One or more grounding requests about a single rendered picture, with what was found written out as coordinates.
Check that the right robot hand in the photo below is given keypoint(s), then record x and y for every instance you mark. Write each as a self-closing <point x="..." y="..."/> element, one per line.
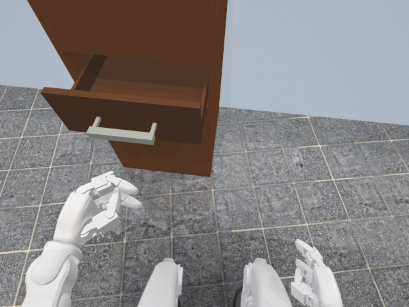
<point x="321" y="287"/>

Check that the left robot forearm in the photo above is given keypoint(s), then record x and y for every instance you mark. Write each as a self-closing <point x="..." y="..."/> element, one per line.
<point x="50" y="278"/>

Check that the robot right shin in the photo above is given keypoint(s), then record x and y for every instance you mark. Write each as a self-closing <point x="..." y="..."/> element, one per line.
<point x="247" y="301"/>

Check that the drawer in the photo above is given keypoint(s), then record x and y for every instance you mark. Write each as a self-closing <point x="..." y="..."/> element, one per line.
<point x="132" y="94"/>

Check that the left robot hand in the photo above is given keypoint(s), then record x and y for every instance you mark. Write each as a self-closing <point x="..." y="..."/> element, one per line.
<point x="79" y="209"/>

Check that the right robot thigh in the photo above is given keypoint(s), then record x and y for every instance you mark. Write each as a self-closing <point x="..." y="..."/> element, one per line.
<point x="265" y="286"/>

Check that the handle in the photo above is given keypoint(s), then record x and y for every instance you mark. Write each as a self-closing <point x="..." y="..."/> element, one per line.
<point x="130" y="136"/>

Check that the cabinet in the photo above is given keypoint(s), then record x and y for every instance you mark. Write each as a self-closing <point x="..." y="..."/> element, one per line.
<point x="187" y="31"/>

